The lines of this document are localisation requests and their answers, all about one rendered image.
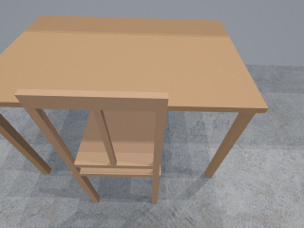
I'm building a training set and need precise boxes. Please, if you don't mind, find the table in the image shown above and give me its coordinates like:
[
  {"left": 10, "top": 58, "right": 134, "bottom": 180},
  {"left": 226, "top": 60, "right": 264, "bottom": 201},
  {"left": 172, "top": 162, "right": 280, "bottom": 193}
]
[{"left": 0, "top": 15, "right": 269, "bottom": 178}]

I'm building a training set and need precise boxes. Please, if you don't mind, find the chair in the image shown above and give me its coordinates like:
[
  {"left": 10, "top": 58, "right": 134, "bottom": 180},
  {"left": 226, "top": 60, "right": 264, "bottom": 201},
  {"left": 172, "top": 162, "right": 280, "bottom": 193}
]
[{"left": 14, "top": 88, "right": 169, "bottom": 204}]

